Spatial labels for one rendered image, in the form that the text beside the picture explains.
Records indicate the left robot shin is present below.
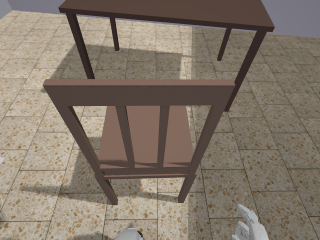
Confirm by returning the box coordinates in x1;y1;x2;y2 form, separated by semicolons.
127;228;139;234

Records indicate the table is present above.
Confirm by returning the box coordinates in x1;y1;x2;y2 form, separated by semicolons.
58;0;275;112

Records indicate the right robot hand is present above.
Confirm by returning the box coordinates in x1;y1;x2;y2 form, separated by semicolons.
232;204;269;240

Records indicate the left robot thigh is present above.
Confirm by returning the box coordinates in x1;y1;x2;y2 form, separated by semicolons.
114;230;143;240

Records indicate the chair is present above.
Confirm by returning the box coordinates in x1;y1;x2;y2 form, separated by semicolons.
43;79;236;206

